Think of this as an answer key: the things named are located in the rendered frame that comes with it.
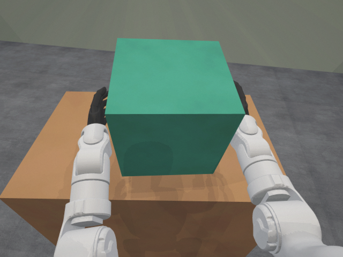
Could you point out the right robot upper arm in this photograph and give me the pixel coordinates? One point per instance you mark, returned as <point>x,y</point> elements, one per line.
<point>290,229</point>

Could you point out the carton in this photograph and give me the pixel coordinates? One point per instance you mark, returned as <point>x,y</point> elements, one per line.
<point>172,106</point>

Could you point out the pedestal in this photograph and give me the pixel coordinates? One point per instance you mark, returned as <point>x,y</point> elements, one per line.
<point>203,215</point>

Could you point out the robot right hand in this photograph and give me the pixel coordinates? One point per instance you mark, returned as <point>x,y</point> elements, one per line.
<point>242,97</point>

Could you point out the robot left hand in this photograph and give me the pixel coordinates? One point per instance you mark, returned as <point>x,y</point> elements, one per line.
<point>97,110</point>

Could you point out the left robot upper arm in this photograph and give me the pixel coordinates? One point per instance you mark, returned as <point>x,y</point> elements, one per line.
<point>99,241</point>

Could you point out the left robot forearm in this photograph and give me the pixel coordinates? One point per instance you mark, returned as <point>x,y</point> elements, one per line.
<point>89,199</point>

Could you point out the right robot forearm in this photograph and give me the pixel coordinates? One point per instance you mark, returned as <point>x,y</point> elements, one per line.
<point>265,180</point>

